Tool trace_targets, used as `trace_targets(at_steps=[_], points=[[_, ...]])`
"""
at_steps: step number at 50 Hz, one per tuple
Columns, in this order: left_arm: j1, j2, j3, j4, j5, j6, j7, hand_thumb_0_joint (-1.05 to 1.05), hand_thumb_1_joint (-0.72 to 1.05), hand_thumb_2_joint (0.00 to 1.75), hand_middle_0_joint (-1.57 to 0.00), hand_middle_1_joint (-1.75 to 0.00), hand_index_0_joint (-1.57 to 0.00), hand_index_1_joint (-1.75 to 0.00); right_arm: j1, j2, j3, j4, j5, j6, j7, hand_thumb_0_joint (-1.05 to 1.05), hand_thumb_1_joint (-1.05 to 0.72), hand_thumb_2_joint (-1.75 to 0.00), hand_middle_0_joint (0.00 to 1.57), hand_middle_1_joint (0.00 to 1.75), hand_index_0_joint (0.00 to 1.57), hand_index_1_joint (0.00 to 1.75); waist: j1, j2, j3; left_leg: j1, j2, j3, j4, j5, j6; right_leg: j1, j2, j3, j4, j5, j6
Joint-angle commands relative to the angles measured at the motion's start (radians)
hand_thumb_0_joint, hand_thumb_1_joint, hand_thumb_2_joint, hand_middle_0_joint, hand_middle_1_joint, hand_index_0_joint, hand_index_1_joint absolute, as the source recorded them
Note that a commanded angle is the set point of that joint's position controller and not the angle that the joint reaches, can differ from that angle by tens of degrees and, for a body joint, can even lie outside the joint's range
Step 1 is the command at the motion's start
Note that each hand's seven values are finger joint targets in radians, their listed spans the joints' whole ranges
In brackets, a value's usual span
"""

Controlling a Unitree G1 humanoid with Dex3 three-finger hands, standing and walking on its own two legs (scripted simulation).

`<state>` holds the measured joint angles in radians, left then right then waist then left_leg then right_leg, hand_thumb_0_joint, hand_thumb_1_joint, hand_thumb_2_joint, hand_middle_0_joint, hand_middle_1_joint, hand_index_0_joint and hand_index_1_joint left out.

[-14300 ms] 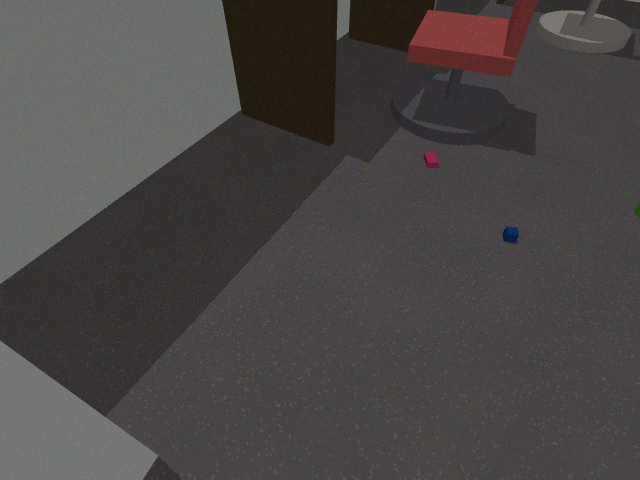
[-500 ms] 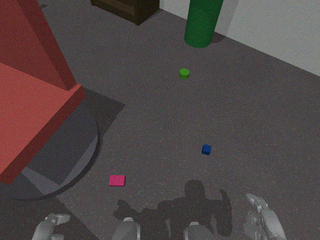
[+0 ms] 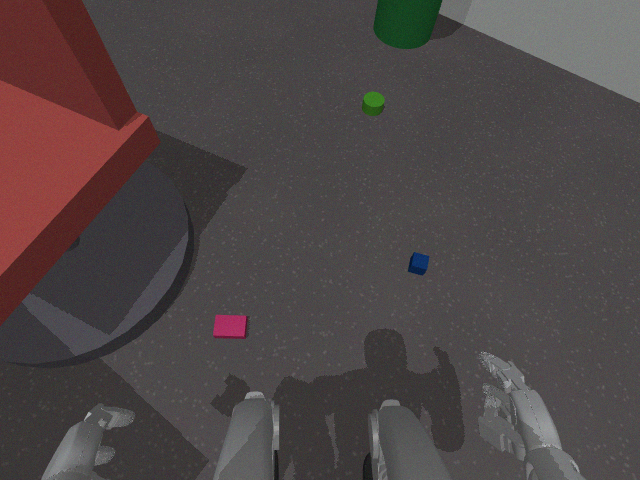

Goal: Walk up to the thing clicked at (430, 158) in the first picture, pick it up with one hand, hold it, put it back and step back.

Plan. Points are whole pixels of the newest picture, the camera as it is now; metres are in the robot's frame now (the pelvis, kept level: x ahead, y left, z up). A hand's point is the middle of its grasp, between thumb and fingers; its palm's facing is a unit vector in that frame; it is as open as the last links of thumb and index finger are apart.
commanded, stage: rise first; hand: left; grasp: from above
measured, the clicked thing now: (230, 326) +0.46 +0.23 -0.62
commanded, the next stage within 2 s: none
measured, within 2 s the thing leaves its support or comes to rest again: neither
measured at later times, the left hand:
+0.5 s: hand (160, 371) +0.30 +0.30 -0.34, palm faces -0.47 -0.33 -0.82, open 12.7 cm
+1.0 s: hand (176, 348) +0.36 +0.31 -0.43, palm faces -0.47 -0.06 -0.88, open 12.5 cm
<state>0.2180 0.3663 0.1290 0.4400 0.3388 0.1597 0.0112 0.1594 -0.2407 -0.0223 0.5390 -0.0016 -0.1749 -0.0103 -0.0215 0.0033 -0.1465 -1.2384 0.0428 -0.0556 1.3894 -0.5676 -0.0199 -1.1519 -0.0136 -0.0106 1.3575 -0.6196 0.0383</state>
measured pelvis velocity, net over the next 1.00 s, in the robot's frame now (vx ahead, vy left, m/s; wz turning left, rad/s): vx -0.07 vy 0.01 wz -0.13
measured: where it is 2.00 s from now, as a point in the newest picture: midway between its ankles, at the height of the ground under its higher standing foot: outside the picture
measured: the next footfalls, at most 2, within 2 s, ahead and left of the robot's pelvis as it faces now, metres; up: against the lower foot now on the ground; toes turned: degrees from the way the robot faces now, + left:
none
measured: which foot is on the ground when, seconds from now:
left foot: down 0.00-1.00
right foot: down 0.00-1.00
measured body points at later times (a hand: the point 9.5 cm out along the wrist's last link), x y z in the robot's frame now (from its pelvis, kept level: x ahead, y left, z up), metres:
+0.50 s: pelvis -0.06 -0.01 -0.20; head +0.16 +0.01 +0.19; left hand +0.32 +0.32 -0.29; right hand +0.08 -0.28 -0.34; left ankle +0.04 +0.13 -0.60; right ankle +0.01 -0.15 -0.60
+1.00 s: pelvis -0.07 +0.01 -0.29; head +0.15 +0.06 +0.10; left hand +0.39 +0.31 -0.38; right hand -0.01 -0.28 -0.39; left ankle +0.04 +0.13 -0.60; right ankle +0.01 -0.15 -0.60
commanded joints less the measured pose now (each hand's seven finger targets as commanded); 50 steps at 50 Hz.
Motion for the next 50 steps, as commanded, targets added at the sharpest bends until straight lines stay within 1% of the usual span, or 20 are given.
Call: trace_targets(at_steps=[1, 4, 7, 12, 15, 17, 18, 19, 20, 22, 26, 27, 28, 29, 32, 35, 39, 41, 47, 50], points=[[-0.168, 0.202, 0.073, -0.011, 0.094, -0.133, 0.028, 0.0, -0.41, 0.84, -0.32, -0.77, -0.29, -0.8, -0.014, -0.162, -0.076, -0.079, -0.001, -0.063, -0.002, 0.0, -0.93, -0.91, 0.2, 0.3, 0.2, 0.3, -0.019, 0.089, -0.27, 0.131, -0.022, 0.009, -0.059, 0.103, 0.024, -0.106, 0.025, -0.021, -0.007, 0.128, -0.06], [-0.231, 0.22, 0.057, 0.003, 0.155, -0.21, 0.034, 0.0, -0.4, 0.84, -0.34, -0.77, -0.31, -0.8, -0.016, -0.183, -0.087, -0.055, -0.003, -0.072, 0.006, 0.0, -0.94, -0.91, 0.2, 0.3, 0.2, 0.3, -0.024, 0.104, -0.37, 0.095, -0.02, 0.007, 0.02, 0.104, 0.021, -0.186, 0.029, -0.022, 0.081, 0.137, -0.06], [-0.316, 0.326, 0.112, 0.065, 0.221, -0.277, 0.056, 0.0, -0.39, 0.83, -0.37, -0.75, -0.34, -0.79, -0.026, -0.201, -0.091, -0.024, -0.001, -0.068, 0.015, 0.0, -0.96, -0.92, 0.2, 0.3, 0.2, 0.3, 0.001, 0.124, -0.438, 0.025, -0.019, 0.004, 0.116, 0.141, 0.02, -0.285, 0.031, -0.024, 0.178, 0.156, -0.06], [-0.413, 0.385, 0.13, 0.14, 0.326, -0.318, 0.102, 0.0, -0.37, 0.83, -0.32, -0.81, -0.31, -0.83, 0.003, -0.213, -0.099, 0.026, -0.003, -0.035, 0.031, 0.0, -0.93, -0.91, 0.2, 0.3, 0.2, 0.3, 0.017, 0.117, -0.586, -0.023, -0.019, 0.022, 0.273, 0.288, 0.028, -0.334, 0.038, -0.031, 0.288, 0.27, -0.058], [-0.584, 0.455, 0.142, 0.209, 0.373, -0.331, 0.115, 0.0, -0.32, 0.8, -0.35, -0.78, -0.34, -0.8, 0.012, -0.22, -0.103, 0.052, -0.011, -0.018, 0.04, 0.0, -0.94, -0.91, 0.2, 0.3, 0.2, 0.3, 0.004, 0.078, -0.603, -0.144, -0.019, 0.03, 0.356, 0.224, 0.038, -0.376, 0.043, -0.034, 0.324, 0.233, -0.052], [-0.662, 0.52, 0.168, 0.263, 0.409, -0.35, 0.113, 0.0, -0.32, 0.79, -0.37, -0.76, -0.36, -0.78, 0.026, -0.222, -0.101, 0.074, -0.016, -0.005, 0.047, 0.0, -0.94, -0.91, 0.2, 0.3, 0.2, 0.3, 0.015, 0.056, -0.64, -0.196, -0.02, 0.037, 0.413, 0.211, 0.046, -0.376, 0.043, -0.032, 0.353, 0.226, -0.05], [-0.71, 0.532, 0.157, 0.284, 0.432, -0.36, 0.111, 0.0, -0.32, 0.8, -0.36, -0.78, -0.35, -0.79, 0.032, -0.221, -0.1, 0.078, -0.02, 0.002, 0.049, 0.0, -0.94, -0.91, 0.2, 0.3, 0.2, 0.3, 0.01, 0.047, -0.647, -0.228, -0.018, 0.043, 0.444, 0.192, 0.049, -0.386, 0.046, -0.03, 0.363, 0.218, -0.047], [-0.746, 0.528, 0.145, 0.3, 0.445, -0.372, 0.107, 0.0, -0.33, 0.8, -0.36, -0.78, -0.35, -0.79, 0.04, -0.222, -0.1, 0.085, -0.025, 0.007, 0.052, 0.0, -0.94, -0.91, 0.2, 0.3, 0.2, 0.3, 0.001, 0.041, -0.643, -0.267, -0.019, 0.046, 0.466, 0.158, 0.052, -0.393, 0.048, -0.03, 0.371, 0.196, -0.045], [-0.768, 0.554, 0.158, 0.325, 0.461, -0.382, 0.105, 0.0, -0.32, 0.81, -0.35, -0.77, -0.34, -0.79, 0.043, -0.225, -0.1, 0.096, -0.027, 0.013, 0.053, 0.0, -0.93, -0.91, 0.2, 0.3, 0.2, 0.3, 0.009, 0.04, -0.651, -0.277, -0.02, 0.044, 0.473, 0.132, 0.049, -0.409, 0.047, -0.037, 0.386, 0.168, -0.048], [-0.841, 0.567, 0.139, 0.354, 0.501, -0.405, 0.097, 0.0, -0.34, 0.81, -0.36, -0.76, -0.34, -0.78, 0.061, -0.23, -0.1, 0.105, -0.032, 0.024, 0.058, 0.0, -0.94, -0.91, 0.2, 0.3, 0.2, 0.3, 0.005, 0.073, -0.668, -0.279, -0.017, 0.04, 0.489, 0.111, 0.044, -0.449, 0.052, -0.049, 0.418, 0.141, -0.054], [-0.92, 0.605, 0.135, 0.425, 0.562, -0.451, 0.09, 0.0, -0.32, 0.81, -0.37, -0.74, -0.35, -0.76, 0.076, -0.235, -0.094, 0.12, -0.039, 0.049, 0.066, 0.0, -0.94, -0.91, 0.2, 0.3, 0.2, 0.3, -0.002, 0.082, -0.626, -0.359, -0.018, 0.033, 0.523, 0.025, 0.044, -0.524, 0.062, -0.072, 0.465, 0.055, -0.06], [-0.944, 0.631, 0.141, 0.44, 0.578, -0.465, 0.094, 0.0, -0.31, 0.81, -0.34, -0.76, -0.33, -0.77, 0.078, -0.236, -0.091, 0.124, -0.042, 0.055, 0.067, 0.0, -0.92, -0.91, 0.2, 0.3, 0.2, 0.3, -0.01, 0.084, -0.609, -0.384, -0.018, 0.028, 0.532, 0.0, 0.045, -0.545, 0.064, -0.08, 0.48, 0.029, -0.061], [-0.961, 0.625, 0.136, 0.451, 0.59, -0.479, 0.098, 0.0, -0.31, 0.81, -0.33, -0.76, -0.32, -0.77, 0.074, -0.239, -0.09, 0.128, -0.046, 0.062, 0.069, 0.0, -0.92, -0.91, 0.2, 0.3, 0.2, 0.3, -0.01, 0.095, -0.584, -0.389, -0.016, 0.02, 0.536, -0.031, 0.044, -0.593, 0.065, -0.089, 0.497, 0.003, -0.063], [-1.006, 0.628, 0.118, 0.45, 0.606, -0.496, 0.102, 0.0, -0.3, 0.82, -0.33, -0.74, -0.32, -0.76, 0.078, -0.235, -0.084, 0.131, -0.049, 0.067, 0.072, 0.0, -0.9, -0.9, 0.2, 0.3, 0.2, 0.3, -0.027, 0.111, -0.577, -0.408, -0.018, 0.022, 0.55, -0.042, 0.045, -0.601, 0.067, -0.091, 0.507, -0.006, -0.064], [-1.045, 0.683, 0.144, 0.501, 0.658, -0.539, 0.14, 0.0, -0.27, 0.82, -0.34, -0.69, -0.32, -0.71, 0.077, -0.243, -0.074, 0.145, -0.059, 0.087, 0.078, 0.0, -0.88, -0.9, 0.2, 0.3, 0.2, 0.3, -0.025, 0.121, -0.558, -0.443, -0.023, 0.017, 0.586, -0.069, 0.045, -0.661, 0.069, -0.099, 0.543, -0.04, -0.067], [-1.113, 0.719, 0.155, 0.518, 0.723, -0.568, 0.196, 0.0, -0.25, 0.83, -0.33, -0.66, -0.3, -0.68, 0.09, -0.25, -0.064, 0.162, -0.074, 0.107, 0.085, 0.0, -0.86, -0.89, 0.2, 0.3, 0.2, 0.3, -0.033, 0.177, -0.582, -0.42, -0.023, 0.008, 0.605, -0.046, 0.038, -0.703, 0.07, -0.114, 0.588, -0.014, -0.07], [-1.156, 0.73, 0.146, 0.61, 0.793, -0.564, 0.269, 0.0, -0.27, 0.83, -0.33, -0.64, -0.3, -0.67, 0.087, -0.257, -0.049, 0.178, -0.09, 0.133, 0.093, 0.0, -0.87, -0.89, 0.2, 0.3, 0.2, 0.3, -0.053, 0.217, -0.545, -0.436, -0.026, 0.0, 0.626, -0.049, 0.033, -0.777, 0.068, -0.131, 0.633, -0.014, -0.073], [-1.185, 0.713, 0.117, 0.645, 0.821, -0.552, 0.289, 0.0, -0.25, 0.81, -0.35, -0.63, -0.32, -0.66, 0.088, -0.26, -0.046, 0.186, -0.097, 0.143, 0.096, 0.0, -0.87, -0.89, 0.2, 0.3, 0.2, 0.3, -0.069, 0.229, -0.533, -0.437, -0.025, -0.006, 0.632, -0.054, 0.032, -0.809, 0.067, -0.14, 0.646, -0.013, -0.074], [-1.275, 0.717, 0.072, 0.698, 0.872, -0.525, 0.318, 0.0, -0.21, 0.76, -0.36, -0.63, -0.35, -0.64, 0.093, -0.271, -0.042, 0.205, -0.118, 0.151, 0.102, 0.0, -0.89, -0.9, 0.2, 0.3, 0.2, 0.3, -0.1, 0.268, -0.53, -0.428, -0.023, -0.02, 0.665, -0.056, 0.032, -0.854, 0.062, -0.154, 0.685, 0.005, -0.07], [-1.308, 0.747, 0.077, 0.696, 0.892, -0.528, 0.327, 0.0, -0.19, 0.73, -0.38, -0.63, -0.37, -0.64, 0.104, -0.273, -0.038, 0.207, -0.126, 0.157, 0.106, 0.0, -0.89, -0.9, 0.2, 0.3, 0.2, 0.3, -0.108, 0.266, -0.565, -0.429, -0.026, -0.017, 0.7, -0.008, 0.035, -0.838, 0.067, -0.154, 0.697, 0.043, -0.069]])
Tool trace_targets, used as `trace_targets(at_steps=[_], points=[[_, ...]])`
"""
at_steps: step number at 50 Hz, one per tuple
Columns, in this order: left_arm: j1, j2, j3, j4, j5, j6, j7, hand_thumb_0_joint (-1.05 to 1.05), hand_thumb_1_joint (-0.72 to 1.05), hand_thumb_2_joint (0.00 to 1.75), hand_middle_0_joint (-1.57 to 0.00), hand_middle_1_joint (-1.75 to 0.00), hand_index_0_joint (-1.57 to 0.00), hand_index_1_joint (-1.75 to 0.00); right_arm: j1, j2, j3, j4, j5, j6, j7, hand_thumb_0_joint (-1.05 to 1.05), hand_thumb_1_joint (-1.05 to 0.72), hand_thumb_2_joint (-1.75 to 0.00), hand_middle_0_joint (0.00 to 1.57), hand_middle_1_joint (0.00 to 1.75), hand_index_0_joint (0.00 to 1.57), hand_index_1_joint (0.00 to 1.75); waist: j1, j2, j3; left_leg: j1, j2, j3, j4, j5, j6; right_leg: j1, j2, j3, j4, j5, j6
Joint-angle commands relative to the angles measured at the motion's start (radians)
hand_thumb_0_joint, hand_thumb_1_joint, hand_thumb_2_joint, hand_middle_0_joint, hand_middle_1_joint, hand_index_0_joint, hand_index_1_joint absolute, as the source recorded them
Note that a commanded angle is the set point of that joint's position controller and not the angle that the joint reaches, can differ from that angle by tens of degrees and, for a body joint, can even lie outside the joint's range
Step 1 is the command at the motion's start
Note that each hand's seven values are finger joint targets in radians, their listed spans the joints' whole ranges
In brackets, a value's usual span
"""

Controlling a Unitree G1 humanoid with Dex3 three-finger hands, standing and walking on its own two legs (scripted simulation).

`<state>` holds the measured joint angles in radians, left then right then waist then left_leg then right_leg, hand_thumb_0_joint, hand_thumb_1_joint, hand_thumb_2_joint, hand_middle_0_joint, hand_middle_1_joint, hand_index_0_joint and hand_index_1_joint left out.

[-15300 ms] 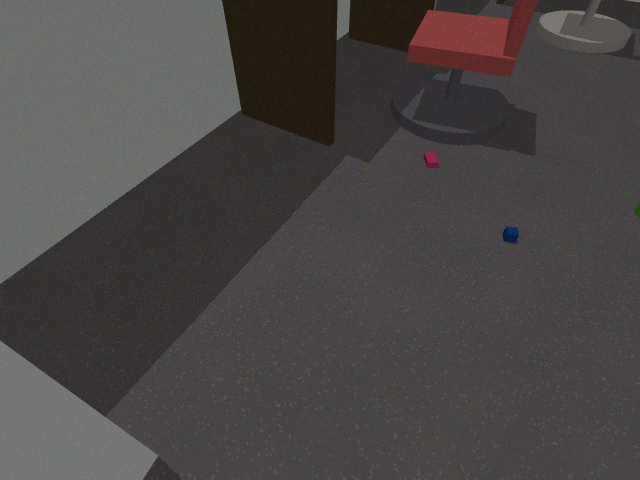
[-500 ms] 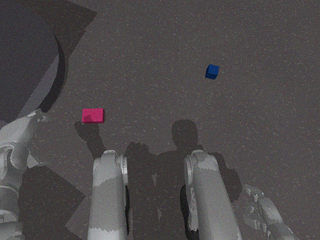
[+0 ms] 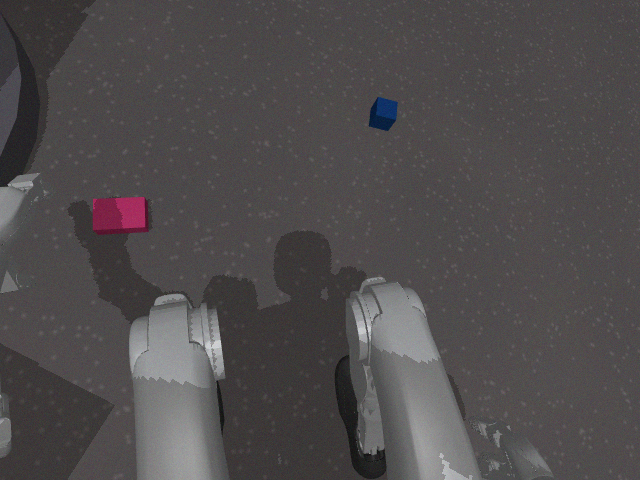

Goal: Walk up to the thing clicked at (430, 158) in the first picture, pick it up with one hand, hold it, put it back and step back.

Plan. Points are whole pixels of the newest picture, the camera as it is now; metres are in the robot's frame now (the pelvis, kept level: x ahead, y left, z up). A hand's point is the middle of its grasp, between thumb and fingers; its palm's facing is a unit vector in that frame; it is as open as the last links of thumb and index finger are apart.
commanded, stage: rise first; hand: left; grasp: from above
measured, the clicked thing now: (121, 215) +0.50 +0.29 -0.33
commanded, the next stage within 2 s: none
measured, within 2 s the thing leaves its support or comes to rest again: neither
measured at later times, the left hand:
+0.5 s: hand (35, 229) +0.43 +0.36 -0.19, palm faces -0.44 -0.07 -0.89, open 12.2 cm
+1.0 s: hand (50, 221) +0.45 +0.35 -0.20, palm faces -0.44 -0.08 -0.89, open 12.9 cm
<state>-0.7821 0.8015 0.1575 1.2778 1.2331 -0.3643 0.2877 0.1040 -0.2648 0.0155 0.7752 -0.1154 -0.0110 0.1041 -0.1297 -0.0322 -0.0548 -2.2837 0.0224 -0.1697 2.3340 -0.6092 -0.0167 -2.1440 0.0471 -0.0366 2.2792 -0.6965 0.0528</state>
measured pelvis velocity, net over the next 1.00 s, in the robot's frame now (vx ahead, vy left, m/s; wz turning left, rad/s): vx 0.02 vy -0.01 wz -0.05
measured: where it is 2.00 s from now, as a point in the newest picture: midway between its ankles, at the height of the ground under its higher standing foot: (287, 445)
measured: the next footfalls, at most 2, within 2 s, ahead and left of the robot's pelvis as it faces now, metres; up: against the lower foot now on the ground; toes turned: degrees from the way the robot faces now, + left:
none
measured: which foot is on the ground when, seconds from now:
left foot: down 0.00-1.00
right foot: down 0.00-1.00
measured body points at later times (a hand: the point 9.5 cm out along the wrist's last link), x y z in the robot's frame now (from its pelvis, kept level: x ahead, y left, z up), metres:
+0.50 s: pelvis +0.01 +0.00 -0.03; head +0.25 +0.09 +0.35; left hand +0.45 +0.36 -0.14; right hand +0.11 -0.28 -0.13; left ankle +0.10 +0.13 -0.31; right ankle +0.10 -0.14 -0.31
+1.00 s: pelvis +0.02 -0.01 -0.03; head +0.26 +0.08 +0.33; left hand +0.47 +0.35 -0.15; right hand +0.09 -0.29 -0.14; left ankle +0.10 +0.13 -0.31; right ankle +0.10 -0.14 -0.31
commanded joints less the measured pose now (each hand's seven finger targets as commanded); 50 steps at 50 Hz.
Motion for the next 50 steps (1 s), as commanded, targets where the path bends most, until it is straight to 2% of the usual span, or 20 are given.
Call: trace_targets(at_steps=[1, 3, 5, 8, 9, 16, 18, 21, 23, 24, 26, 33, 34, 36, 38, 41, 45, 48, 49, 50], points=[[-0.288, 0.305, 0.047, -0.122, 0.004, -0.002, 0.053, 0.0, -0.18, 0.72, -0.38, -0.62, -0.38, -0.63, 0.158, -0.248, -0.072, -0.026, -0.016, -0.006, -0.008, 0.0, -0.89, -0.9, 0.2, 0.3, 0.2, 0.3, 0.003, 0.293, -0.655, 0.623, -0.004, 0.094, -0.238, 0.051, 0.031, 0.156, 0.007, -0.13, -0.216, 0.133, -0.081], [-0.304, 0.294, 0.032, -0.113, 0.011, -0.007, 0.056, 0.0, -0.19, 0.72, -0.38, -0.63, -0.37, -0.64, 0.154, -0.245, -0.068, -0.022, -0.02, -0.004, -0.006, 0.0, -0.89, -0.9, 0.2, 0.3, 0.2, 0.3, -0.005, 0.306, -0.648, 0.622, -0.004, 0.09, -0.233, 0.058, 0.029, 0.14, 0.009, -0.133, -0.202, 0.138, -0.082], [-0.3, 0.328, 0.053, -0.098, 0.028, -0.011, 0.065, 0.0, -0.18, 0.72, -0.39, -0.62, -0.38, -0.63, 0.15, -0.248, -0.063, -0.025, -0.025, 0.001, -0.006, 0.0, -0.9, -0.9, 0.2, 0.3, 0.2, 0.3, -0.004, 0.293, -0.644, 0.599, -0.004, 0.096, -0.216, 0.064, 0.032, 0.146, 0.016, -0.134, -0.207, 0.142, -0.083], [-0.308, 0.337, 0.052, -0.083, 0.048, -0.02, 0.074, 0.0, -0.18, 0.71, -0.39, -0.63, -0.38, -0.63, 0.139, -0.246, -0.052, -0.023, -0.035, 0.007, 0.0, 0.0, -0.9, -0.9, 0.2, 0.3, 0.2, 0.3, -0.01, 0.306, -0.62, 0.574, -0.005, 0.097, -0.203, 0.061, 0.033, 0.135, 0.018, -0.138, -0.188, 0.14, -0.083], [-0.294, 0.337, 0.053, -0.068, 0.052, -0.022, 0.076, 0.0, -0.18, 0.71, -0.4, -0.62, -0.39, -0.63, 0.131, -0.244, -0.052, -0.023, -0.031, 0.01, -0.001, 0.0, -0.9, -0.9, 0.2, 0.3, 0.2, 0.3, -0.003, 0.302, -0.61, 0.568, -0.004, 0.097, -0.2, 0.054, 0.032, 0.126, 0.019, -0.137, -0.185, 0.134, -0.085], [-0.309, 0.366, 0.069, -0.087, 0.078, -0.044, 0.104, 0.0, -0.19, 0.72, -0.38, -0.65, -0.37, -0.65, 0.137, -0.252, -0.046, -0.02, -0.051, 0.023, 0.005, 0.0, -0.9, -0.9, 0.2, 0.3, 0.2, 0.3, -0.023, 0.329, -0.648, 0.597, 0.001, 0.09, -0.164, 0.128, 0.033, 0.139, 0.027, -0.15, -0.146, 0.191, -0.078], [-0.311, 0.38, 0.077, -0.086, 0.077, -0.048, 0.114, 0.0, -0.2, 0.72, -0.37, -0.65, -0.37, -0.65, 0.129, -0.25, -0.043, -0.023, -0.059, 0.027, 0.006, 0.0, -0.9, -0.9, 0.2, 0.3, 0.2, 0.3, -0.023, 0.34, -0.661, 0.589, 0.001, 0.097, -0.151, 0.13, 0.034, 0.145, 0.029, -0.145, -0.148, 0.197, -0.077], [-0.305, 0.365, 0.076, -0.049, 0.073, -0.047, 0.125, 0.0, -0.21, 0.74, -0.36, -0.68, -0.35, -0.68, 0.134, -0.248, -0.034, -0.019, -0.07, 0.026, 0.007, 0.0, -0.9, -0.9, 0.2, 0.3, 0.2, 0.3, -0.034, 0.309, -0.626, 0.554, 0.001, 0.099, -0.135, 0.129, 0.039, 0.149, 0.027, -0.143, -0.15, 0.201, -0.074], [-0.331, 0.393, 0.084, -0.046, 0.071, -0.047, 0.133, 0.0, -0.22, 0.74, -0.36, -0.68, -0.35, -0.68, 0.135, -0.253, -0.032, -0.02, -0.072, 0.024, 0.006, 0.0, -0.9, -0.9, 0.2, 0.3, 0.2, 0.3, -0.04, 0.307, -0.628, 0.531, 0.002, 0.103, -0.122, 0.117, 0.039, 0.16, 0.03, -0.14, -0.156, 0.202, -0.073], [-0.325, 0.398, 0.087, -0.04, 0.075, -0.046, 0.138, 0.0, -0.22, 0.74, -0.36, -0.68, -0.35, -0.68, 0.137, -0.251, -0.028, -0.016, -0.073, 0.024, 0.005, 0.0, -0.9, -0.9, 0.2, 0.3, 0.2, 0.3, -0.033, 0.311, -0.628, 0.527, 0.001, 0.104, -0.123, 0.113, 0.039, 0.161, 0.031, -0.14, -0.151, 0.197, -0.074], [-0.326, 0.398, 0.09, -0.039, 0.075, -0.043, 0.141, 0.0, -0.22, 0.74, -0.35, -0.69, -0.34, -0.69, 0.14, -0.255, -0.026, -0.017, -0.081, 0.024, 0.007, 0.0, -0.9, -0.9, 0.2, 0.3, 0.2, 0.3, -0.038, 0.329, -0.632, 0.546, 0.003, 0.097, -0.129, 0.109, 0.036, 0.148, 0.031, -0.15, -0.138, 0.186, -0.076], [-0.337, 0.418, 0.09, -0.015, 0.067, -0.031, 0.143, 0.0, -0.26, 0.77, -0.31, -0.74, -0.31, -0.74, 0.133, -0.257, -0.019, -0.019, -0.08, 0.021, 0.006, 0.0, -0.9, -0.9, 0.2, 0.3, 0.2, 0.3, -0.043, 0.321, -0.617, 0.509, 0.002, 0.101, -0.109, 0.091, 0.037, 0.156, 0.033, -0.142, -0.146, 0.183, -0.076], [-0.331, 0.421, 0.093, -0.013, 0.069, -0.028, 0.144, 0.0, -0.34, 0.85, -0.29, -0.72, -0.25, -0.76, 0.137, -0.257, -0.016, -0.019, -0.083, 0.02, 0.007, 0.0, -0.91, -0.9, 0.2, 0.3, 0.2, 0.3, -0.046, 0.318, -0.605, 0.502, 0.001, 0.102, -0.102, 0.104, 0.038, 0.168, 0.031, -0.141, -0.144, 0.196, -0.074], [-0.333, 0.407, 0.081, -0.002, 0.071, -0.027, 0.14, 0.0, -0.3, 0.81, -0.31, -0.74, -0.29, -0.75, 0.141, -0.257, -0.014, -0.016, -0.083, 0.02, 0.008, 0.0, -0.91, -0.9, 0.2, 0.3, 0.2, 0.3, -0.053, 0.308, -0.61, 0.5, 0.001, 0.098, -0.097, 0.112, 0.039, 0.17, 0.033, -0.143, -0.139, 0.205, -0.074], [-0.336, 0.425, 0.095, -0.005, 0.065, -0.03, 0.143, 0.0, -0.3, 0.81, -0.3, -0.74, -0.29, -0.75, 0.144, -0.261, -0.01, -0.019, -0.09, 0.02, 0.009, 0.0, -0.9, -0.9, 0.2, 0.3, 0.2, 0.3, -0.057, 0.298, -0.619, 0.484, 0.002, 0.097, -0.089, 0.115, 0.041, 0.193, 0.034, -0.144, -0.145, 0.214, -0.068], [-0.315, 0.427, 0.099, 0.001, 0.059, -0.028, 0.142, 0.0, -0.31, 0.82, -0.29, -0.75, -0.28, -0.76, 0.143, -0.26, -0.007, -0.013, -0.09, 0.021, 0.01, 0.0, -0.9, -0.9, 0.2, 0.3, 0.2, 0.3, -0.045, 0.302, -0.634, 0.496, 0.001, 0.1, -0.085, 0.13, 0.04, 0.208, 0.034, -0.139, -0.143, 0.226, -0.068], [-0.326, 0.427, 0.095, 0.006, 0.06, -0.03, 0.14, 0.0, -0.33, 0.83, -0.27, -0.78, -0.26, -0.79, 0.143, -0.264, -0.007, -0.017, -0.092, 0.022, 0.015, 0.0, -0.9, -0.9, 0.2, 0.3, 0.2, 0.3, -0.057, 0.33, -0.616, 0.512, 0.002, 0.09, -0.093, 0.13, 0.036, 0.176, 0.035, -0.152, -0.126, 0.218, -0.075], [-0.32, 0.44, 0.099, 0.001, 0.068, -0.032, 0.144, 0.0, -0.32, 0.82, -0.27, -0.78, -0.27, -0.78, 0.138, -0.263, 0.002, -0.018, -0.093, 0.026, 0.015, 0.0, -0.9, -0.9, 0.2, 0.3, 0.2, 0.3, -0.05, 0.336, -0.632, 0.503, 0.002, 0.096, -0.08, 0.148, 0.038, 0.21, 0.038, -0.143, -0.135, 0.245, -0.07], [-0.329, 0.434, 0.101, 0.007, 0.059, -0.03, 0.146, 0.0, -0.32, 0.83, -0.28, -0.78, -0.27, -0.78, 0.145, -0.266, -0.001, -0.018, -0.091, 0.024, 0.016, 0.0, -0.9, -0.9, 0.2, 0.3, 0.2, 0.3, -0.061, 0.304, -0.624, 0.497, 0.003, 0.092, -0.076, 0.143, 0.041, 0.2, 0.037, -0.146, -0.133, 0.241, -0.069], [-0.332, 0.432, 0.099, -0.001, 0.063, -0.032, 0.149, 0.0, -0.33, 0.84, -0.26, -0.79, -0.26, -0.8, 0.141, -0.264, 0.001, -0.016, -0.097, 0.026, 0.017, 0.0, -0.9, -0.9, 0.2, 0.3, 0.2, 0.3, -0.059, 0.327, -0.627, 0.501, 0.003, 0.095, -0.077, 0.152, 0.039, 0.209, 0.036, -0.142, -0.135, 0.249, -0.067]])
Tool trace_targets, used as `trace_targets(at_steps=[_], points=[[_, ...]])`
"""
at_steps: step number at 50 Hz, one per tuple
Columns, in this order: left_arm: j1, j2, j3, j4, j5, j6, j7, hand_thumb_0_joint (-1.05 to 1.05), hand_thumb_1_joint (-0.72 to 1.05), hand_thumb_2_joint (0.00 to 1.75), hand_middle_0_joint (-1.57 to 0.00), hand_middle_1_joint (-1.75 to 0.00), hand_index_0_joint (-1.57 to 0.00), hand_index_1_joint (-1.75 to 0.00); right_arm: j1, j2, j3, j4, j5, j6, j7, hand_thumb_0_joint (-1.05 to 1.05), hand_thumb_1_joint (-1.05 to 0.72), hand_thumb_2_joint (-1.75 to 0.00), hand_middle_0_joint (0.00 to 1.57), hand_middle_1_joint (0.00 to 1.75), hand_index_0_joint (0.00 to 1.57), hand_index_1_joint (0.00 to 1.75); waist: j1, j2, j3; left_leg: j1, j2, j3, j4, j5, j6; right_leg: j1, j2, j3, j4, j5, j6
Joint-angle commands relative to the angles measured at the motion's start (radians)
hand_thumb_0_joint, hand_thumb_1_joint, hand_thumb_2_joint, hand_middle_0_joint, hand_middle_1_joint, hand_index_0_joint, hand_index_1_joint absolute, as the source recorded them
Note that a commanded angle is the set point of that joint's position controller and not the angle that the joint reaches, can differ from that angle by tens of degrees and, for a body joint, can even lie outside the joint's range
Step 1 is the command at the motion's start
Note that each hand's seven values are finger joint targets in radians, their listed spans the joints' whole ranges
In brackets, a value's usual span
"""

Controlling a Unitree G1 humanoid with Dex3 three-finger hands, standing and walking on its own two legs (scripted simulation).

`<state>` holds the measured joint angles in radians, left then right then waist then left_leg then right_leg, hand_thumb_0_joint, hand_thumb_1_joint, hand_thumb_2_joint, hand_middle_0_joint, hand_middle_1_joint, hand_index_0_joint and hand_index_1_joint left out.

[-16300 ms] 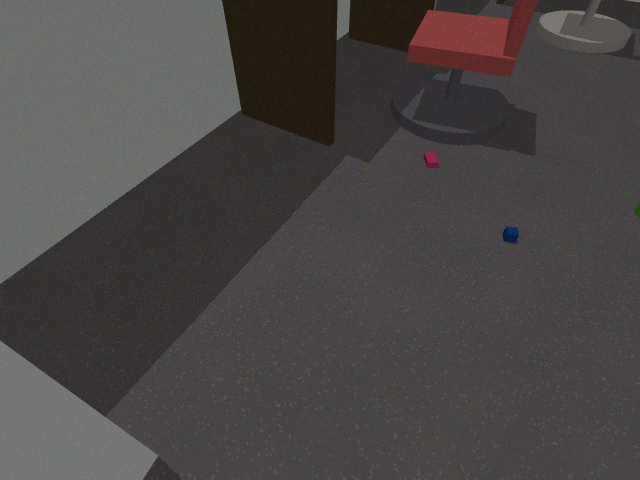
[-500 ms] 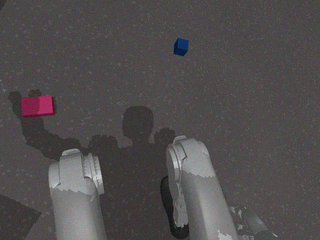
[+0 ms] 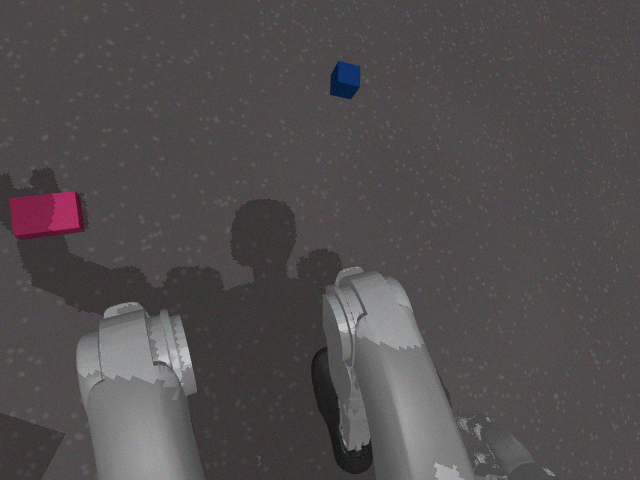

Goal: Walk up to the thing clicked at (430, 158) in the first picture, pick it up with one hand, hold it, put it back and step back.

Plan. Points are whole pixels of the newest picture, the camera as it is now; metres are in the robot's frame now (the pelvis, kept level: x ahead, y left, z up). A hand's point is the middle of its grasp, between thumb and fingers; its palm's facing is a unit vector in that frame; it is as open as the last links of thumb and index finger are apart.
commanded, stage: rise first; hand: left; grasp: from above
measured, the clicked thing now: (48, 215) +0.47 +0.32 -0.30
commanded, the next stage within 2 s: approach in 1.18 s
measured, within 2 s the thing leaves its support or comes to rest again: neither
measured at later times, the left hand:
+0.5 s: hand out of the picture +0.42 +0.37 -0.18, palm faces -0.43 -0.09 -0.90, open 13.0 cm
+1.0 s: hand out of the picture +0.42 +0.38 -0.17, palm faces -0.44 -0.09 -0.90, open 13.1 cm
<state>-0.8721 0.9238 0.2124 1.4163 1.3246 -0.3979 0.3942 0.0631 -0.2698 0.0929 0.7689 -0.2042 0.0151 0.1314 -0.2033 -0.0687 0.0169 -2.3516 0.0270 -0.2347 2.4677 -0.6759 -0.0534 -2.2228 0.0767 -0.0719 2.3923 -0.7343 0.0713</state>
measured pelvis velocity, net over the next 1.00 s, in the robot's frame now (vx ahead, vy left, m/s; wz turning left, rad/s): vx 0.00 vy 0.01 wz -0.01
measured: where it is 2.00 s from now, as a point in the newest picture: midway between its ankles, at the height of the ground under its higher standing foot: (266, 450)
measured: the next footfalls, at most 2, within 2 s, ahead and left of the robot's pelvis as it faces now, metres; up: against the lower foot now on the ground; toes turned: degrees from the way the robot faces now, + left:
none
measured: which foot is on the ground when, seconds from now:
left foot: down 0.00-1.00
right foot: down 0.00-1.00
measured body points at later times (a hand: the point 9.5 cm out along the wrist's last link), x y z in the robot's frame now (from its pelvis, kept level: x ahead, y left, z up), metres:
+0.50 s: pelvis +0.00 +0.00 +0.00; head +0.24 +0.11 +0.36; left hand +0.44 +0.37 -0.13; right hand +0.08 -0.27 -0.10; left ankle +0.07 +0.14 -0.28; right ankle +0.09 -0.13 -0.28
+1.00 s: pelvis +0.00 +0.01 +0.00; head +0.23 +0.11 +0.37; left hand +0.44 +0.38 -0.12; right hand +0.08 -0.26 -0.09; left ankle +0.07 +0.14 -0.28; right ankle +0.09 -0.13 -0.28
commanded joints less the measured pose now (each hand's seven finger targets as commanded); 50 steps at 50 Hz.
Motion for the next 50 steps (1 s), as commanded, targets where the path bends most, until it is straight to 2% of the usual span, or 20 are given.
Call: trace_targets(at_steps=[1, 10, 12, 13, 14, 15, 17, 20, 21, 24, 26, 28, 32, 36, 40, 41, 44, 47, 48, 50], points=[[-0.245, 0.304, 0.039, -0.132, -0.03, -0.001, 0.044, 0.0, -0.32, 0.82, -0.27, -0.78, -0.27, -0.79, 0.183, -0.263, -0.076, -0.009, -0.007, 0.001, -0.01, 0.0, -0.9, -0.9, 0.2, 0.3, 0.2, 0.3, 0.01, 0.357, -0.688, 0.564, -0.002, 0.156, -0.212, 0.212, 0.075, 0.273, 0.007, -0.113, -0.243, 0.28, -0.088], [-0.292, 0.302, 0.017, -0.094, -0.01, 0.003, 0.064, 0.0, -0.33, 0.84, -0.27, -0.79, -0.26, -0.79, 0.182, -0.268, -0.061, -0.011, -0.01, -0.011, -0.008, 0.0, -0.9, -0.9, 0.2, 0.3, 0.2, 0.3, -0.017, 0.375, -0.651, 0.547, -0.001, 0.151, -0.215, 0.164, 0.071, 0.249, 0.009, -0.122, -0.242, 0.244, -0.092], [-0.285, 0.312, 0.022, -0.078, -0.006, 0.008, 0.068, 0.0, -0.33, 0.84, -0.27, -0.8, -0.26, -0.8, 0.178, -0.27, -0.057, -0.01, -0.012, -0.017, -0.009, 0.0, -0.9, -0.9, 0.2, 0.3, 0.2, 0.3, -0.011, 0.385, -0.646, 0.557, -0.001, 0.15, -0.216, 0.163, 0.069, 0.237, 0.008, -0.125, -0.235, 0.239, -0.093], [-0.284, 0.304, 0.012, -0.064, -0.005, 0.013, 0.067, 0.0, -0.34, 0.84, -0.26, -0.81, -0.26, -0.81, 0.178, -0.27, -0.059, -0.011, -0.008, -0.02, -0.009, 0.0, -0.9, -0.9, 0.2, 0.3, 0.2, 0.3, -0.012, 0.379, -0.645, 0.563, 0.001, 0.148, -0.214, 0.162, 0.07, 0.229, 0.01, -0.124, -0.237, 0.239, -0.094], [-0.316, 0.306, 0.006, -0.084, 0.001, 0.011, 0.069, 0.0, -0.35, 0.85, -0.25, -0.81, -0.25, -0.82, 0.181, -0.272, -0.055, -0.012, -0.012, -0.019, -0.01, 0.0, -0.9, -0.9, 0.2, 0.3, 0.2, 0.3, -0.026, 0.391, -0.653, 0.557, 0.0, 0.147, -0.214, 0.159, 0.069, 0.236, 0.011, -0.127, -0.236, 0.241, -0.093], [-0.3, 0.312, 0.018, -0.069, 0.001, 0.016, 0.073, 0.0, -0.34, 0.84, -0.26, -0.8, -0.26, -0.81, 0.181, -0.273, -0.056, -0.013, -0.008, -0.022, -0.01, 0.0, -0.9, -0.9, 0.2, 0.3, 0.2, 0.3, -0.015, 0.387, -0.641, 0.562, -0.002, 0.149, -0.217, 0.161, 0.069, 0.23, 0.008, -0.126, -0.235, 0.24, -0.094], [-0.303, 0.301, 0.004, -0.067, 0.0, 0.021, 0.074, 0.0, -0.35, 0.86, -0.25, -0.81, -0.25, -0.82, 0.18, -0.273, -0.053, -0.017, -0.009, -0.025, -0.009, 0.0, -0.9, -0.9, 0.2, 0.3, 0.2, 0.3, -0.02, 0.406, -0.632, 0.566, -0.002, 0.147, -0.226, 0.147, 0.065, 0.219, 0.008, -0.132, -0.23, 0.227, -0.097], [-0.305, 0.329, 0.021, -0.066, -0.003, 0.024, 0.077, 0.0, -0.34, 0.85, -0.25, -0.82, -0.25, -0.82, 0.175, -0.279, -0.049, -0.021, -0.008, -0.026, -0.011, 0.0, -0.9, -0.9, 0.2, 0.3, 0.2, 0.3, -0.017, 0.406, -0.643, 0.559, -0.002, 0.144, -0.229, 0.142, 0.065, 0.221, 0.009, -0.138, -0.222, 0.222, -0.097], [-0.294, 0.313, 0.002, -0.048, 0.002, 0.027, 0.073, 0.0, -0.35, 0.86, -0.25, -0.82, -0.24, -0.83, 0.171, -0.275, -0.044, -0.022, -0.01, -0.028, -0.01, 0.0, -0.9, -0.9, 0.2, 0.3, 0.2, 0.3, -0.021, 0.41, -0.639, 0.564, -0.001, 0.144, -0.226, 0.148, 0.065, 0.222, 0.01, -0.136, -0.224, 0.23, -0.097], [-0.299, 0.318, 0.007, -0.07, -0.004, 0.034, 0.07, 0.0, -0.36, 0.86, -0.24, -0.84, -0.23, -0.84, 0.181, -0.277, -0.043, -0.023, -0.008, -0.033, -0.007, 0.0, -0.9, -0.9, 0.2, 0.3, 0.2, 0.3, -0.025, 0.412, -0.642, 0.574, 0.0, 0.14, -0.221, 0.178, 0.066, 0.223, 0.01, -0.137, -0.218, 0.256, -0.096], [-0.273, 0.341, 0.028, -0.088, -0.006, 0.041, 0.067, 0.0, -0.37, 0.87, -0.25, -0.82, -0.24, -0.82, 0.185, -0.28, -0.044, -0.024, -0.006, -0.036, -0.008, 0.0, -0.91, -0.9, 0.2, 0.3, 0.2, 0.3, -0.008, 0.411, -0.665, 0.585, 0.001, 0.146, -0.218, 0.195, 0.068, 0.255, 0.009, -0.128, -0.231, 0.274, -0.092], [-0.262, 0.336, 0.034, -0.101, -0.018, 0.043, 0.061, 0.0, -0.35, 0.85, -0.26, -0.8, -0.25, -0.81, 0.197, -0.278, -0.047, -0.026, -0.009, -0.038, -0.005, 0.0, -0.9, -0.9, 0.2, 0.3, 0.2, 0.3, -0.013, 0.4, -0.668, 0.571, 0.0, 0.148, -0.215, 0.199, 0.07, 0.274, 0.008, -0.127, -0.233, 0.283, -0.089], [-0.276, 0.323, 0.011, -0.119, -0.028, 0.041, 0.04, 0.0, -0.36, 0.86, -0.26, -0.81, -0.25, -0.82, 0.189, -0.272, -0.05, -0.029, -0.001, -0.038, -0.005, 0.0, -0.91, -0.9, 0.2, 0.3, 0.2, 0.3, -0.015, 0.409, -0.669, 0.558, 0.002, 0.145, -0.22, 0.169, 0.07, 0.262, 0.011, -0.126, -0.241, 0.259, -0.092], [-0.271, 0.321, 0.018, -0.141, -0.039, 0.039, 0.031, 0.0, -0.36, 0.85, -0.25, -0.81, -0.24, -0.82, 0.198, -0.272, -0.055, -0.03, 0.001, -0.036, -0.006, 0.0, -0.9, -0.9, 0.2, 0.3, 0.2, 0.3, -0.011, 0.396, -0.664, 0.557, 0.0, 0.145, -0.22, 0.171, 0.07, 0.266, 0.009, -0.125, -0.243, 0.259, -0.091], [-0.27, 0.291, -0.004, -0.136, -0.036, 0.031, 0.019, 0.0, -0.37, 0.87, -0.25, -0.81, -0.24, -0.83, 0.201, -0.271, -0.054, -0.029, 0.006, -0.03, -0.003, 0.0, -0.9, -0.9, 0.2, 0.3, 0.2, 0.3, -0.019, 0.409, -0.658, 0.575, 0.002, 0.137, -0.235, 0.181, 0.066, 0.25, 0.011, -0.135, -0.238, 0.263, -0.095], [-0.261, 0.303, 0.008, -0.134, -0.04, 0.032, 0.017, 0.0, -0.38, 0.87, -0.25, -0.81, -0.24, -0.83, 0.197, -0.274, -0.058, -0.034, 0.01, -0.03, -0.004, 0.0, -0.91, -0.9, 0.2, 0.3, 0.2, 0.3, -0.01, 0.395, -0.654, 0.573, 0.001, 0.138, -0.234, 0.177, 0.068, 0.25, 0.01, -0.133, -0.247, 0.258, -0.093], [-0.263, 0.31, 0.006, -0.137, -0.026, 0.031, 0.014, 0.0, -0.37, 0.87, -0.26, -0.79, -0.25, -0.81, 0.201, -0.274, -0.052, -0.031, 0.008, -0.025, -0.003, 0.0, -0.91, -0.9, 0.2, 0.3, 0.2, 0.3, -0.008, 0.4, -0.656, 0.577, 0.001, 0.141, -0.235, 0.186, 0.067, 0.26, 0.009, -0.132, -0.245, 0.267, -0.093], [-0.27, 0.308, 0.012, -0.147, -0.03, 0.029, 0.019, 0.0, -0.37, 0.87, -0.25, -0.82, -0.24, -0.83, 0.2, -0.271, -0.053, -0.037, 0.012, -0.024, -0.002, 0.0, -0.91, -0.9, 0.2, 0.3, 0.2, 0.3, -0.005, 0.414, -0.661, 0.587, -0.001, 0.142, -0.238, 0.194, 0.067, 0.261, 0.007, -0.13, -0.242, 0.269, -0.094], [-0.275, 0.29, 0.001, -0.138, -0.031, 0.03, 0.017, 0.0, -0.38, 0.88, -0.25, -0.81, -0.24, -0.83, 0.201, -0.27, -0.056, -0.036, 0.012, -0.024, -0.002, 0.0, -0.91, -0.9, 0.2, 0.3, 0.2, 0.3, -0.015, 0.399, -0.656, 0.582, -0.001, 0.138, -0.241, 0.183, 0.067, 0.251, 0.009, -0.132, -0.246, 0.262, -0.095], [-0.294, 0.304, 0.002, -0.153, -0.023, 0.026, 0.017, 0.0, -0.38, 0.88, -0.25, -0.81, -0.23, -0.83, 0.201, -0.272, -0.056, -0.037, 0.015, -0.023, -0.002, 0.0, -0.91, -0.9, 0.2, 0.3, 0.2, 0.3, -0.018, 0.409, -0.662, 0.584, 0.0, 0.139, -0.241, 0.181, 0.066, 0.251, 0.009, -0.133, -0.246, 0.261, -0.095]])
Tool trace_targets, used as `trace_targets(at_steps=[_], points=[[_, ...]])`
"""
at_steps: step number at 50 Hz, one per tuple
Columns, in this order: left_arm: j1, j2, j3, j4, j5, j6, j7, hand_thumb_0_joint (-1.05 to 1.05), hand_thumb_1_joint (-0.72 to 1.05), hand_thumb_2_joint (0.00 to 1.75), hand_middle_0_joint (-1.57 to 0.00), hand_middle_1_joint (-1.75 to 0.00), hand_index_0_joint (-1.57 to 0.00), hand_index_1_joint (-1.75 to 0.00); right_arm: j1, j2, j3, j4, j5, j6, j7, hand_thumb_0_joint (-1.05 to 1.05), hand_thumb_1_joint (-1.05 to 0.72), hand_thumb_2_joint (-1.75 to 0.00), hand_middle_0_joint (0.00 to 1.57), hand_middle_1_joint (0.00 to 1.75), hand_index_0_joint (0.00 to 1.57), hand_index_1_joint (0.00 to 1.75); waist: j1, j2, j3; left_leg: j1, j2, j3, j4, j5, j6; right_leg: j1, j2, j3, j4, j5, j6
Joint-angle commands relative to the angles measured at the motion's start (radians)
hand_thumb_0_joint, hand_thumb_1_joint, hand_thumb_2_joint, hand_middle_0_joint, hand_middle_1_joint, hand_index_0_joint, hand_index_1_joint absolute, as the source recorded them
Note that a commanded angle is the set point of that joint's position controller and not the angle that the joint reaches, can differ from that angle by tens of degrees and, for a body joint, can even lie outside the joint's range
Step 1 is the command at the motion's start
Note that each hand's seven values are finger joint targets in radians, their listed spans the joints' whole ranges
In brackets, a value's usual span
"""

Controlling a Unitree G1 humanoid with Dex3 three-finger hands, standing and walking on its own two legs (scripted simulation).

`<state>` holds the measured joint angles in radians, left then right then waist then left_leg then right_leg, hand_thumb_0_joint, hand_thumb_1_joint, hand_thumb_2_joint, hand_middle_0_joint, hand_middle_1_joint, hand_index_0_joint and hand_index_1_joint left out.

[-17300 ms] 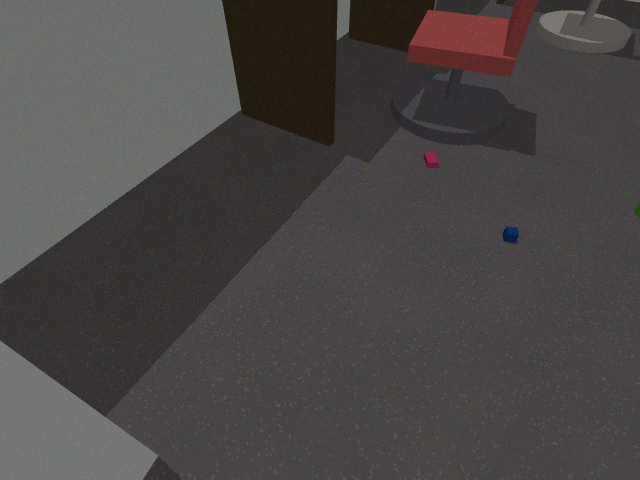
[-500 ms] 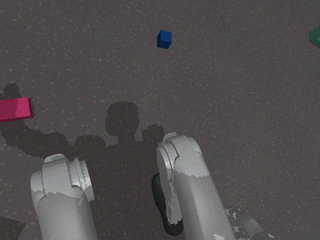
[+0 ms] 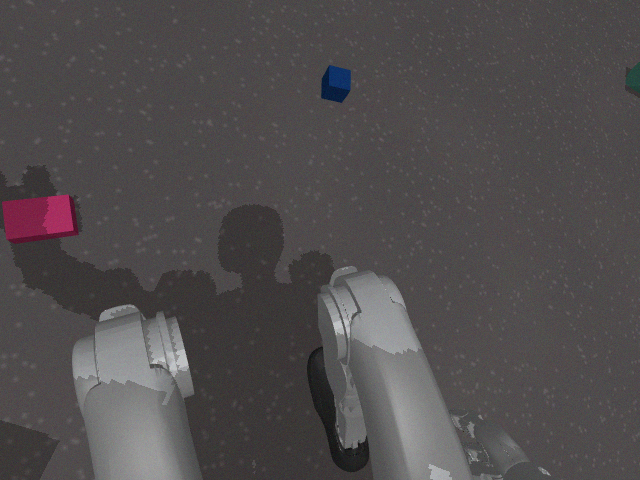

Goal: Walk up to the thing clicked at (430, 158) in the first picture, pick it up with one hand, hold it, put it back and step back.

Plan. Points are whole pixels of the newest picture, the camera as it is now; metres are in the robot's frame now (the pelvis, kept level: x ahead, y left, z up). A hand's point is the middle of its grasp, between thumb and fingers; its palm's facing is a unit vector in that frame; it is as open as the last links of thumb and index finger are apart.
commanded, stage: rise first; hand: left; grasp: from above
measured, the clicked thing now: (41, 218) +0.47 +0.32 -0.30
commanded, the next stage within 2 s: approach in 0.18 s
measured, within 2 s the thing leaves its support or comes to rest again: neither
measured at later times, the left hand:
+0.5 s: hand out of the picture +0.43 +0.35 -0.17, palm faces -0.44 -0.05 -0.90, open 13.2 cm
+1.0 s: hand out of the picture +0.45 +0.34 -0.17, palm faces -0.47 -0.08 -0.88, open 13.1 cm
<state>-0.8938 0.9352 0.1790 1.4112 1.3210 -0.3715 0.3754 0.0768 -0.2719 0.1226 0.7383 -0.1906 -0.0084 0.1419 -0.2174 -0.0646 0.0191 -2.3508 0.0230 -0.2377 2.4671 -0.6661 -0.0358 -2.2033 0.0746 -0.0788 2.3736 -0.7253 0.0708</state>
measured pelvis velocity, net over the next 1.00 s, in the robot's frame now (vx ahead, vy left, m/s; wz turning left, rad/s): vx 0.00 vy -0.01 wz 0.01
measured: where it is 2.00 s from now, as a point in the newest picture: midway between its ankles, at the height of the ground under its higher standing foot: (263, 451)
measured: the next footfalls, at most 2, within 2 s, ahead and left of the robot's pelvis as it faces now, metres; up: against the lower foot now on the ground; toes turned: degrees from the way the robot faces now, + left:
none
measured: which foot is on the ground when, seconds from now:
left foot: down 0.00-1.00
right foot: down 0.00-1.00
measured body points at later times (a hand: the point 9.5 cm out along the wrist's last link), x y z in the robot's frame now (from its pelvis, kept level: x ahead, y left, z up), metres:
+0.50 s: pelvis +0.00 +0.00 +0.00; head +0.23 +0.12 +0.37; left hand +0.45 +0.35 -0.12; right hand +0.07 -0.27 -0.09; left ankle +0.07 +0.14 -0.28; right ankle +0.10 -0.13 -0.28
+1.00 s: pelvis +0.00 -0.01 +0.00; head +0.25 +0.08 +0.36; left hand +0.47 +0.34 -0.12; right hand +0.04 -0.27 -0.10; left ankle +0.07 +0.14 -0.28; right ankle +0.10 -0.13 -0.28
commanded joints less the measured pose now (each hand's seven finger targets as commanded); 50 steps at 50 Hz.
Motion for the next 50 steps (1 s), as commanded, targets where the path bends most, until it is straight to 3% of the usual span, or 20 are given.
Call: trace_targets(at_steps=[1, 4, 6, 10, 11, 14, 15, 19, 23, 27, 31, 32, 34, 35, 37, 39, 43, 45, 47, 50], points=[[-0.27, 0.297, 0.046, -0.155, -0.025, -0.001, 0.037, 0.0, -0.38, 0.88, -0.25, -0.8, -0.24, -0.82, 0.185, -0.273, -0.089, -0.009, 0.002, 0.002, -0.014, 0.0, -0.91, -0.9, 0.2, 0.3, 0.2, 0.3, 0.001, 0.401, -0.667, 0.588, 0.005, 0.142, -0.242, 0.171, 0.049, 0.23, 0.009, -0.127, -0.226, 0.25, -0.094], [-0.274, 0.273, 0.02, -0.133, -0.017, 0.005, 0.033, 0.0, -0.37, 0.88, -0.27, -0.79, -0.25, -0.81, 0.188, -0.266, -0.086, -0.006, 0.003, -0.002, -0.014, 0.0, -0.91, -0.9, 0.2, 0.3, 0.2, 0.3, -0.01, 0.396, -0.642, 0.572, 0.004, 0.145, -0.241, 0.162, 0.05, 0.227, 0.008, -0.121, -0.237, 0.248, -0.093], [-0.277, 0.304, 0.038, -0.139, -0.019, 0.004, 0.033, 0.0, -0.35, 0.86, -0.27, -0.8, -0.25, -0.81, 0.189, -0.27, -0.083, -0.006, 0.004, 0.001, -0.015, 0.0, -0.91, -0.9, 0.2, 0.3, 0.2, 0.3, -0.002, 0.38, -0.669, 0.554, 0.003, 0.151, -0.228, 0.174, 0.055, 0.256, 0.01, -0.114, -0.246, 0.264, -0.087], [-0.293, 0.288, 0.014, -0.097, -0.02, 0.001, 0.028, 0.0, -0.37, 0.87, -0.25, -0.82, -0.24, -0.83, 0.19, -0.273, -0.076, -0.009, 0.0, -0.001, -0.017, 0.0, -0.9, -0.9, 0.2, 0.3, 0.2, 0.3, -0.023, 0.36, -0.624, 0.533, 0.002, 0.141, -0.24, 0.122, 0.054, 0.228, 0.011, -0.125, -0.244, 0.215, -0.091], [-0.277, 0.287, 0.012, -0.086, -0.02, 0.003, 0.026, 0.0, -0.37, 0.87, -0.25, -0.82, -0.24, -0.83, 0.183, -0.271, -0.076, -0.009, 0.005, -0.003, -0.019, 0.0, -0.91, -0.9, 0.2, 0.3, 0.2, 0.3, -0.01, 0.361, -0.616, 0.536, 0.002, 0.143, -0.239, 0.119, 0.053, 0.221, 0.01, -0.123, -0.242, 0.209, -0.093], [-0.286, 0.296, 0.018, -0.108, -0.015, -0.002, 0.026, 0.0, -0.45, 0.95, -0.26, -0.78, -0.21, -0.82, 0.189, -0.273, -0.073, -0.012, 0.001, -0.005, -0.017, 0.0, -0.91, -0.9, 0.2, 0.3, 0.2, 0.3, -0.01, 0.399, -0.635, 0.569, 0.001, 0.14, -0.249, 0.131, 0.048, 0.227, 0.009, -0.129, -0.23, 0.216, -0.095], [-0.29, 0.291, 0.018, -0.125, -0.012, -0.002, 0.026, 0.0, -0.38, 0.87, -0.23, -0.86, -0.23, -0.87, 0.187, -0.274, -0.076, -0.012, 0.001, -0.005, -0.019, 0.0, -0.9, -0.9, 0.2, 0.3, 0.2, 0.3, -0.007, 0.405, -0.648, 0.582, 0.001, 0.141, -0.25, 0.137, 0.047, 0.224, 0.009, -0.128, -0.234, 0.221, -0.094], [-0.347, 0.219, -0.04, -0.171, -0.016, -0.007, 0.032, 0.0, -0.38, 0.87, -0.22, -0.87, -0.22, -0.87, 0.199, -0.277, -0.083, -0.008, 0.007, -0.007, -0.018, 0.0, -0.91, -0.9, 0.2, 0.3, 0.2, 0.3, -0.043, 0.441, -0.673, 0.626, 0.007, 0.129, -0.252, 0.161, 0.043, 0.195, 0.009, -0.138, -0.219, 0.246, -0.094], [-0.415, 0.14, -0.101, -0.152, -0.012, 0.005, 0.058, 0.0, -0.37, 0.86, -0.22, -0.88, -0.23, -0.88, 0.22, -0.277, -0.084, -0.004, 0.009, -0.019, -0.019, 0.0, -0.9, -0.9, 0.2, 0.3, 0.2, 0.3, -0.087, 0.436, -0.641, 0.603, 0.011, 0.126, -0.256, 0.123, 0.039, 0.167, 0.009, -0.143, -0.233, 0.232, -0.095], [-0.443, 0.122, -0.118, -0.092, 0.009, 0.05, 0.097, 0.0, -0.36, 0.85, -0.22, -0.91, -0.23, -0.89, 0.235, -0.279, -0.074, -0.001, 0.008, -0.033, -0.022, 0.0, -0.91, -0.9, 0.2, 0.3, 0.2, 0.3, -0.09, 0.448, -0.651, 0.614, 0.011, 0.136, -0.252, 0.153, 0.04, 0.173, 0.01, -0.138, -0.237, 0.267, -0.095], [-0.415, 0.157, -0.066, -0.019, 0.024, 0.121, 0.137, 0.0, -0.38, 0.87, -0.23, -0.88, -0.23, -0.88, 0.246, -0.277, -0.061, -0.012, 0.009, -0.042, -0.016, 0.0, -0.91, -0.9, 0.2, 0.3, 0.2, 0.3, -0.072, 0.475, -0.648, 0.594, 0.004, 0.151, -0.267, 0.177, 0.04, 0.192, 0.006, -0.135, -0.227, 0.288, -0.099], [-0.405, 0.148, -0.073, 0.018, 0.017, 0.138, 0.137, 0.0, -0.37, 0.86, -0.23, -0.88, -0.24, -0.87, 0.235, -0.275, -0.059, -0.022, 0.009, -0.046, -0.012, 0.0, -0.91, -0.9, 0.2, 0.3, 0.2, 0.3, -0.074, 0.436, -0.637, 0.57, 0.006, 0.15, -0.261, 0.165, 0.046, 0.194, 0.011, -0.134, -0.236, 0.282, -0.096], [-0.397, 0.194, -0.041, 0.008, 0.021, 0.17, 0.143, 0.0, -0.35, 0.86, -0.25, -0.85, -0.25, -0.85, 0.234, -0.278, -0.051, -0.034, 0.012, -0.045, -0.01, 0.0, -0.91, -0.9, 0.2, 0.3, 0.2, 0.3, -0.055, 0.436, -0.681, 0.569, 0.001, 0.16, -0.259, 0.183, 0.052, 0.231, 0.009, -0.125, -0.238, 0.299, -0.096], [-0.394, 0.187, -0.058, 0.019, 0.009, 0.184, 0.139, 0.0, -0.35, 0.85, -0.26, -0.83, -0.26, -0.83, 0.218, -0.274, -0.046, -0.04, 0.013, -0.047, -0.009, 0.0, -0.91, -0.9, 0.2, 0.3, 0.2, 0.3, -0.059, 0.432, -0.68, 0.547, 0.005, 0.163, -0.249, 0.174, 0.056, 0.237, 0.014, -0.118, -0.237, 0.295, -0.095], [-0.362, 0.217, -0.034, 0.017, -0.01, 0.204, 0.134, 0.0, -0.35, 0.86, -0.26, -0.83, -0.26, -0.83, 0.212, -0.278, -0.04, -0.053, 0.018, -0.05, -0.006, 0.0, -0.91, -0.9, 0.2, 0.3, 0.2, 0.3, -0.046, 0.397, -0.684, 0.508, 0.001, 0.168, -0.25, 0.158, 0.065, 0.273, 0.015, -0.108, -0.248, 0.283, -0.091], [-0.365, 0.229, -0.037, 0.0, -0.036, 0.221, 0.113, 0.0, -0.35, 0.85, -0.27, -0.81, -0.26, -0.81, 0.21, -0.278, -0.038, -0.062, 0.025, -0.057, -0.005, 0.0, -0.91, -0.9, 0.2, 0.3, 0.2, 0.3, -0.055, 0.356, -0.671, 0.473, 0.002, 0.173, -0.234, 0.145, 0.074, 0.297, 0.016, -0.094, -0.259, 0.276, -0.084], [-0.359, 0.284, -0.019, -0.043, -0.092, 0.216, 0.061, 0.0, -0.39, 0.86, -0.25, -0.82, -0.24, -0.83, 0.217, -0.282, -0.031, -0.068, 0.035, -0.063, -0.009, 0.0, -0.91, -0.9, 0.2, 0.3, 0.2, 0.3, -0.053, 0.313, -0.67, 0.429, 0.004, 0.168, -0.224, 0.128, 0.081, 0.345, 0.015, -0.083, -0.267, 0.247, -0.08], [-0.363, 0.272, -0.026, -0.071, -0.112, 0.196, 0.023, 0.0, -0.39, 0.86, -0.26, -0.81, -0.25, -0.82, 0.225, -0.278, -0.032, -0.059, 0.034, -0.064, -0.014, 0.0, -0.91, -0.9, 0.2, 0.3, 0.2, 0.3, -0.058, 0.327, -0.673, 0.44, 0.002, 0.167, -0.229, 0.115, 0.076, 0.352, 0.015, -0.082, -0.272, 0.231, -0.083], [-0.377, 0.257, -0.039, -0.103, -0.122, 0.168, -0.013, 0.0, -0.38, 0.85, -0.27, -0.81, -0.26, -0.82, 0.237, -0.283, -0.038, -0.058, 0.03, -0.059, -0.019, 0.0, -0.91, -0.9, 0.2, 0.3, 0.2, 0.3, -0.073, 0.331, -0.668, 0.442, 0.003, 0.157, -0.22, 0.102, 0.069, 0.339, 0.017, -0.087, -0.275, 0.202, -0.089], [-0.401, 0.308, -0.003, -0.178, -0.108, 0.117, -0.051, 0.0, -0.38, 0.84, -0.27, -0.81, -0.26, -0.82, 0.255, -0.299, -0.057, -0.064, 0.018, -0.048, -0.025, 0.0, -0.91, -0.9, 0.2, 0.3, 0.2, 0.3, -0.072, 0.36, -0.685, 0.465, 0.004, 0.152, -0.211, 0.117, 0.058, 0.342, 0.013, -0.098, -0.274, 0.213, -0.094]])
